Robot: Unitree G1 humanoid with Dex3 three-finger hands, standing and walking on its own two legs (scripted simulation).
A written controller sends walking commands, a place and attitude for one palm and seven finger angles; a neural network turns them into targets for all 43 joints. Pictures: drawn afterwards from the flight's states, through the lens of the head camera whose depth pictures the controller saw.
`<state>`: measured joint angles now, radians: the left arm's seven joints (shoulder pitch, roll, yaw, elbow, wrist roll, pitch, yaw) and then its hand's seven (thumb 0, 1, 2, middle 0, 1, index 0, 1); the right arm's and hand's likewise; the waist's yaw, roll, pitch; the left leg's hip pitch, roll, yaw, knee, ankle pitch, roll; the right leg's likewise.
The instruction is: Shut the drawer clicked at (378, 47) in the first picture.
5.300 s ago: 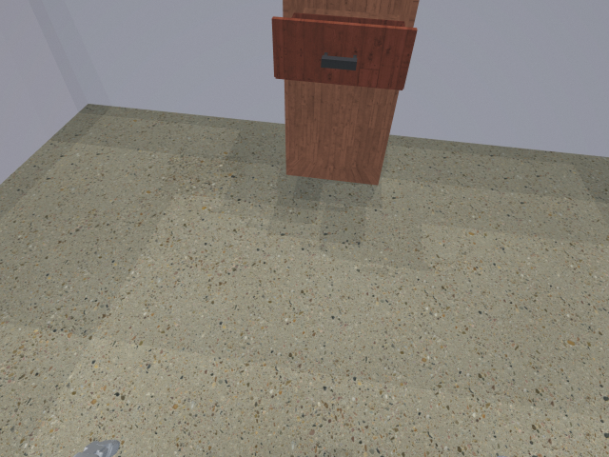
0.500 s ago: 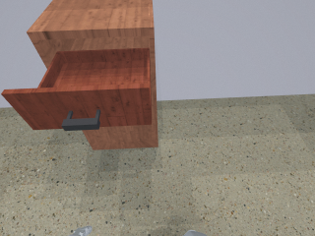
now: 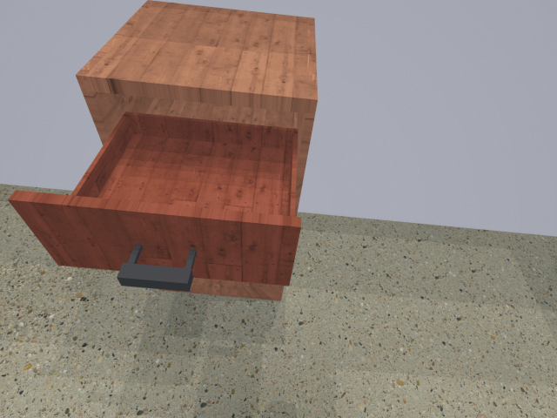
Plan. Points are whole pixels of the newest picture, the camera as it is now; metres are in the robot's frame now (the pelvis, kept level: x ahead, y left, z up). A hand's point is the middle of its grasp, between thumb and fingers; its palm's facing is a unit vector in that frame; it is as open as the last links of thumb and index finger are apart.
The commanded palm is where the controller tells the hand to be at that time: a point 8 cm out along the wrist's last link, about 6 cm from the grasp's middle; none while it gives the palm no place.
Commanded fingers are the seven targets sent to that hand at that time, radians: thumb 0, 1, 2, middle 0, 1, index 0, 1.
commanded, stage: come to a stop and stand still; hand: left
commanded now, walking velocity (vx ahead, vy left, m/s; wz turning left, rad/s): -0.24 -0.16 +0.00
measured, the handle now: (160, 264) +0.33 +0.23 -0.01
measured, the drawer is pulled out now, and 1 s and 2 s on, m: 0.30 0.30 0.30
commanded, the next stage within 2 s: look again from close up in 1.36 s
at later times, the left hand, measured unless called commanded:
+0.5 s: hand out of the picture +0.06 +0.14 -0.16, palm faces +0.05 -0.96 -0.26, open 7.3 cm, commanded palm none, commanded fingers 0.00 0.90 0.90 -0.20 -0.30 -0.20 -0.30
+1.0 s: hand out of the picture -0.05 +0.17 -0.17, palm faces +0.04 -0.98 -0.21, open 7.4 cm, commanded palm none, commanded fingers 0.00 0.90 0.90 -0.20 -0.30 -0.20 -0.30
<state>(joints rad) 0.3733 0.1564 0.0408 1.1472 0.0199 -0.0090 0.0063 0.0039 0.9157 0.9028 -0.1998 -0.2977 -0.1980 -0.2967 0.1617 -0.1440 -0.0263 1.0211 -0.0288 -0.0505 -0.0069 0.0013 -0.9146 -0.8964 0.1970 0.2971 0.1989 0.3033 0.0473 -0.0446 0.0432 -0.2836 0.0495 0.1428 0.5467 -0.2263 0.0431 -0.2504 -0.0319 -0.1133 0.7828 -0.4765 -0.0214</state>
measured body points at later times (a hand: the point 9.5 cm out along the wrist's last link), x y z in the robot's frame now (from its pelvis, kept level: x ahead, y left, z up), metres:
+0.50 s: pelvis +0.02 -0.05 +0.01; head +0.04 -0.07 +0.45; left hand +0.06 +0.19 -0.14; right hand +0.03 -0.28 -0.16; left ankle -0.01 +0.09 -0.69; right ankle +0.04 -0.14 -0.73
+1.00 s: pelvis -0.04 -0.01 +0.01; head -0.02 -0.02 +0.46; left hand -0.05 +0.22 -0.15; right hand -0.01 -0.24 -0.15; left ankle -0.04 +0.11 -0.73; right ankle -0.05 -0.12 -0.73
